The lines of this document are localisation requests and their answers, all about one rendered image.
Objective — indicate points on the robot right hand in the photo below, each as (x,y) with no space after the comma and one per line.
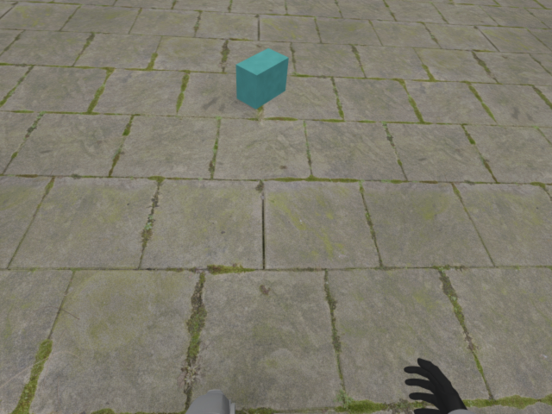
(445,397)

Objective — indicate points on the robot left thigh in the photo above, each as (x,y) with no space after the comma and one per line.
(212,403)

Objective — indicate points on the carton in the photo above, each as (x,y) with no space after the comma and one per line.
(261,77)

